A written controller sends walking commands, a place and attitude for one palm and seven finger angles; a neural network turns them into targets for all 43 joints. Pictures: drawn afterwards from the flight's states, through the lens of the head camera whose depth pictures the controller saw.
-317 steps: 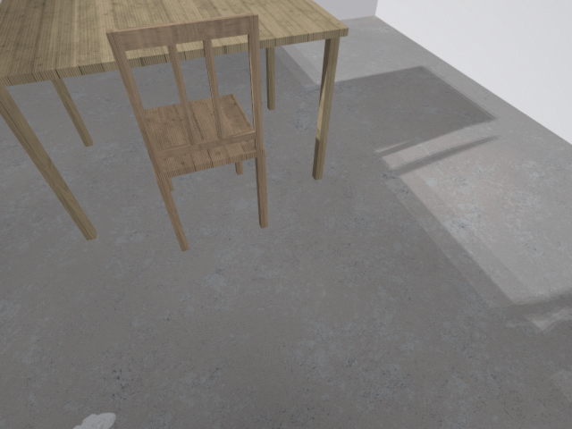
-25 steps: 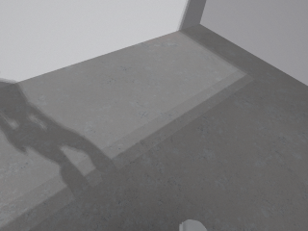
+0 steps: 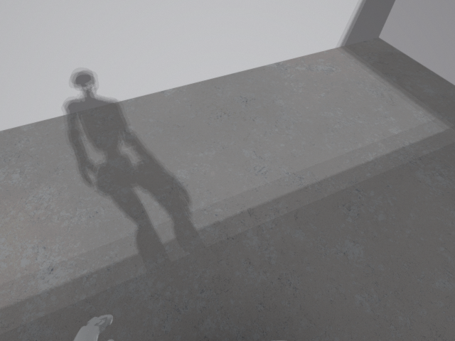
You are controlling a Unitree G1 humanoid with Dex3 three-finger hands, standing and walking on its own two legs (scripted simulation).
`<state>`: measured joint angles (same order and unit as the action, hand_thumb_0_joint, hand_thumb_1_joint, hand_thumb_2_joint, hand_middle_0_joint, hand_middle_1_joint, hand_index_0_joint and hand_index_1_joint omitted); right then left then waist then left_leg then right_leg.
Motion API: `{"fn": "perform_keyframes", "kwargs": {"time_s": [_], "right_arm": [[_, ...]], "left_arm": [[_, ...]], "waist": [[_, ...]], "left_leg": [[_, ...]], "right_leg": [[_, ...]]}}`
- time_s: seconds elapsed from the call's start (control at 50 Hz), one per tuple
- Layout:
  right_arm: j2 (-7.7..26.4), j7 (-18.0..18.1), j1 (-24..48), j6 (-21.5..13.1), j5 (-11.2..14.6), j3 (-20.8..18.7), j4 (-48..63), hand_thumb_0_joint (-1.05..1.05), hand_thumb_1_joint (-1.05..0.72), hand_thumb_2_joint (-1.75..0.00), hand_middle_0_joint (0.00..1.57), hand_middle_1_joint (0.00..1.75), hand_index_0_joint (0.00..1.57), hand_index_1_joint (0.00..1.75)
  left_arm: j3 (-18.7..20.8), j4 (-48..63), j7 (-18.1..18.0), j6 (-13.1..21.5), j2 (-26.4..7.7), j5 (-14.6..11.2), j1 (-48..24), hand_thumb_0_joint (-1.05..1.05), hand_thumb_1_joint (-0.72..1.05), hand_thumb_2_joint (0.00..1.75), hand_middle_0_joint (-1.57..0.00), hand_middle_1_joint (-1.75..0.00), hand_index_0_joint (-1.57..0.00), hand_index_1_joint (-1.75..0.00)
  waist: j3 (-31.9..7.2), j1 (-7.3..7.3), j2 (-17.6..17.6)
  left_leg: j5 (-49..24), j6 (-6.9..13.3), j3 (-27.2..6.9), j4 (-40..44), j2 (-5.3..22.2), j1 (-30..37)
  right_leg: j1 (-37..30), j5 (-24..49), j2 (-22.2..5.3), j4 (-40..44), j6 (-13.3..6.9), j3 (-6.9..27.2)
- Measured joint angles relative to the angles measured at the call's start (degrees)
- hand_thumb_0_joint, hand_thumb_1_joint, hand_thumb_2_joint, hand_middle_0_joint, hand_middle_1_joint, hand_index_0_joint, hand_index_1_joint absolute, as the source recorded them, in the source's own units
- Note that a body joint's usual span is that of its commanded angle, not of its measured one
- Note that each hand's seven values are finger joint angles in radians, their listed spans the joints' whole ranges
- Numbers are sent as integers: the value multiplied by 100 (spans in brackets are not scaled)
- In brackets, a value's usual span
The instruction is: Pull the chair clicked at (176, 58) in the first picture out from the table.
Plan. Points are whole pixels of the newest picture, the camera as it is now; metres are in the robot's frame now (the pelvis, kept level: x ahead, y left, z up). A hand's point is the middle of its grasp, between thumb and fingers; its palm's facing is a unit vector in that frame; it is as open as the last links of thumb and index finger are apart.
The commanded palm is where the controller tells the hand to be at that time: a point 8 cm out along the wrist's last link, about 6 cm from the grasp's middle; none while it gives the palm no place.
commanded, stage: turn to face it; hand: left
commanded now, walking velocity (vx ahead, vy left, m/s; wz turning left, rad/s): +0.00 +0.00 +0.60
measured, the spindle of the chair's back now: out of the picture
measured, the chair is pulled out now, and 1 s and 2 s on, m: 0.00 0.00 0.00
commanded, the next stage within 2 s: none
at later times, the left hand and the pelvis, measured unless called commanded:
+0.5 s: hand out of the picture -0.02 +0.12 -0.15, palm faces +0.34 -0.89 -0.29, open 7.3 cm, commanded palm none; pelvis -0.01 -0.08 +0.00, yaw +20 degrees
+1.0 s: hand out of the picture -0.10 +0.20 -0.17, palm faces +0.63 -0.74 -0.24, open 7.4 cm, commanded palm none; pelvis -0.03 -0.02 +0.00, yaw +37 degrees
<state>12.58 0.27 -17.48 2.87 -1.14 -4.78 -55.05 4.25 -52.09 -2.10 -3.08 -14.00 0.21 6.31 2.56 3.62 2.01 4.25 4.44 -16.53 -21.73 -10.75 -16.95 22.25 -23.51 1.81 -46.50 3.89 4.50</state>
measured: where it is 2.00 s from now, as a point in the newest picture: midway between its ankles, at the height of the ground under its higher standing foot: outside the picture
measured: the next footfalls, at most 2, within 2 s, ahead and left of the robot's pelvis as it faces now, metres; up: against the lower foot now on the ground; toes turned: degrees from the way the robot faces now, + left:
right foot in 0.14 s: +0.02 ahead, -0.15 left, +0.00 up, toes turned +8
left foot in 0.70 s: -0.05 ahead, +0.06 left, +0.00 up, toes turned +33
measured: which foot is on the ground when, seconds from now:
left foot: down 0.00-0.12, up 0.14-0.68, down 0.70-1.00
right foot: up 0.00-0.12, down 0.14-0.72, up 0.74-1.00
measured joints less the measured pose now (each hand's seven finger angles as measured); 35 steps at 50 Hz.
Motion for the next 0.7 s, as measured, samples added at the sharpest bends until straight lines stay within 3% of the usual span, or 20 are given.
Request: {"fn": "perform_keyframes", "kwargs": {"time_s": [0.08, 0.12, 0.16, 0.2, 0.26, 0.36, 0.44, 0.54, 0.66, 0.7], "right_arm": [[137, -32, 129, 66, 8, -57, 47, 0, -91, -89, 20, 30, 20, 30], [199, -52, 197, 92, 40, -89, 95, 0, -91, -89, 20, 30, 20, 30], [254, -40, 321, 113, 57, -129, 120, 0, -91, -89, 20, 30, 20, 30], [323, -40, 358, 112, 15, -162, 174, 0, -91, -89, 20, 30, 20, 30], [407, -106, 357, 112, 3, -168, 212, 0, -91, -89, 20, 30, 20, 30], [510, -158, 385, 200, 12, -164, 164, 0, -91, -89, 20, 30, 20, 30], [521, -156, 531, 282, 10, -130, 82, 0, -91, -89, 19, 30, 20, 30], [423, -156, 863, 282, 29, -41, 91, 0, -91, -90, 19, 30, 20, 30], [230, -172, 1312, 153, 78, 119, 263, 1, -91, -90, 19, 30, 20, 30], [177, -186, 1380, 59, 78, 169, 378, 1, -91, -89, 19, 30, 20, 30]], "left_arm": [[-50, 74, -1, 36, 33, -36, 88, 1, 91, 90, -20, -30, -20, -29], [-72, 123, 4, 81, 20, -43, 211, 1, 91, 90, -20, -30, -20, -29], [-82, 104, -17, 104, 25, 12, 307, 1, 91, 90, -20, -30, -20, -29], [-136, 55, -15, 40, 82, 29, 364, 1, 91, 90, -20, -30, -20, -29], [-177, 39, 20, 77, 151, 16, 475, 1, 91, 90, -20, -30, -20, -29], [-284, 94, 66, 243, 333, 31, 595, 1, 91, 90, -20, -30, -20, -29], [-346, 116, 89, 310, 480, 59, 744, 1, 91, 90, -20, -30, -20, -30], [-313, 56, 72, 294, 447, 107, 950, 0, 92, 90, -21, -30, -20, -30], [-200, -53, 69, 209, 187, 142, 1148, 0, 91, 90, -21, -30, -20, -30], [-143, -102, 79, 182, 51, 113, 1219, 1, 91, 90, -20, -30, -20, -30]], "waist": [[18, -57, 88], [-23, -138, 84], [-15, -210, 104], [22, -150, 129], [34, -139, 48], [67, -153, 1], [106, -234, -4], [219, -370, -43], [353, -622, -220], [328, -657, -316]], "left_leg": [[6, -204, -252, -70, -18, -64], [120, -326, -283, -275, -64, -191], [1168, -533, 62, -1227, 4, -631], [1773, -676, 514, -2493, 108, -1065], [1717, -835, 1070, -3893, 455, -1416], [1444, -1036, 1252, -4680, 989, -1421], [1525, -1110, 1277, -4647, 1200, -1230], [1851, -1087, 1500, -4066, 1276, -906], [2054, -872, 2023, -2358, 1179, -253], [1514, -760, 2183, -1446, 1106, 110]], "right_leg": [[-395, 102, 103, 795, -109, 20], [-787, 391, 64, 1632, -184, -1], [-899, 727, 64, 1969, -440, -36], [-1027, 832, -16, 2014, -577, -238], [-1250, 848, -203, 2149, -635, -478], [-1372, 684, -443, 2038, -667, -941], [-1353, 551, -598, 1891, -653, -1266], [-1283, 455, -749, 1755, -601, -1628], [-1142, 279, -954, 1421, -432, -2017], [-1028, 107, -1070, 1089, -332, -2149]]}}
